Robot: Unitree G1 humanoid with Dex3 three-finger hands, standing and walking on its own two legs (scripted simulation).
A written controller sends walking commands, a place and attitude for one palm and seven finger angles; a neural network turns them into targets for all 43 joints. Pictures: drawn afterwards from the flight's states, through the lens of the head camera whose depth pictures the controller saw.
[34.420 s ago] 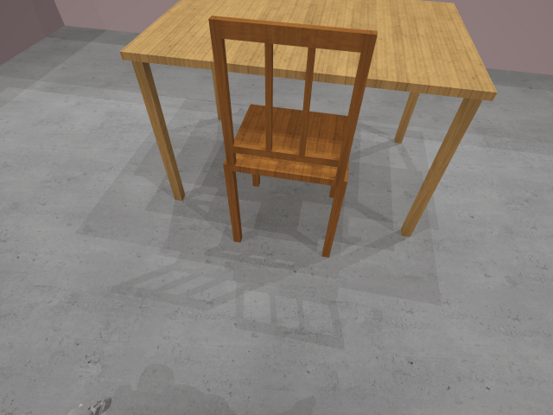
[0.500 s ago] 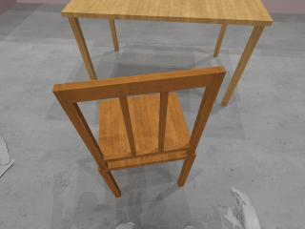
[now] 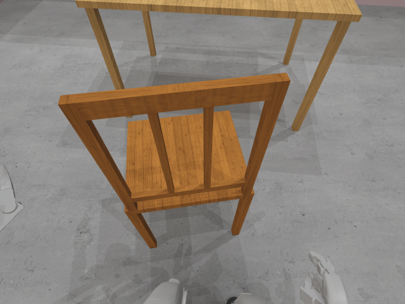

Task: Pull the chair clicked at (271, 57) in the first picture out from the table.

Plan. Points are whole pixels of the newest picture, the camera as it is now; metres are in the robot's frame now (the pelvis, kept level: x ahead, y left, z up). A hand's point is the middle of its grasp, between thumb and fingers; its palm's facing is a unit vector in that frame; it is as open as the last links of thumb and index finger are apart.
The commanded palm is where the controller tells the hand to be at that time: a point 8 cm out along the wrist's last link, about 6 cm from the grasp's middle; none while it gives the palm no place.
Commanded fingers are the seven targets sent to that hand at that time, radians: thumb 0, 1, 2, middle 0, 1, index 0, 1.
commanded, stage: step back with the hand held close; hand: left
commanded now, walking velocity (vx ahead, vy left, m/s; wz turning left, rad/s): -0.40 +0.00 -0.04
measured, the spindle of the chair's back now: (163, 159) +0.43 +0.13 -0.04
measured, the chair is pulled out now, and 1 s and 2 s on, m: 0.59 0.59 0.59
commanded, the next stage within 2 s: stop stepping back and stand still in 0.36 s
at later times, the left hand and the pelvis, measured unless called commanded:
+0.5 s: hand out of the picture +0.13 +0.24 +0.18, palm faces +0.31 -0.75 -0.58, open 7.4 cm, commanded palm +0.06 +0.30 +0.19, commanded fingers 0.00 0.90 0.90 -0.20 -0.30 -0.20 -0.30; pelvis -0.08 +0.00 +0.00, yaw +0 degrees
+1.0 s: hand out of the picture +0.04 +0.29 +0.14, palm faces +0.39 -0.82 -0.43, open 7.4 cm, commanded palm -0.02 +0.33 +0.19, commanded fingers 0.00 0.90 0.90 -0.20 -0.30 -0.20 -0.30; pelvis -0.17 +0.03 -0.02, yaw -1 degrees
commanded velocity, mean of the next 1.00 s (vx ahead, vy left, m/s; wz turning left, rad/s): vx -0.06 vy -0.02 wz -0.02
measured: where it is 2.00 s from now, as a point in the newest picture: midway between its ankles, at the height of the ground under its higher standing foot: outside the picture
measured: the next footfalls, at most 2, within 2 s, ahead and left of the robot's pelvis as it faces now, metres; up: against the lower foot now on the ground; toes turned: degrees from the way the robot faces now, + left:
left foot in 0.14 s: +0.01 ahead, +0.15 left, +0.00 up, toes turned +1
right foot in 0.36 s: +0.01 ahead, -0.13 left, +0.00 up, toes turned -2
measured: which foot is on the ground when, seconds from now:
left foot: up 0.00-0.12, down 0.14-0.38, up 0.40-0.58, down 0.60-0.86, up 0.88-0.98, down 1.00-1.00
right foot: down 0.00-0.16, up 0.18-0.34, down 0.36-0.62, up 0.64-0.80, down 0.82-1.00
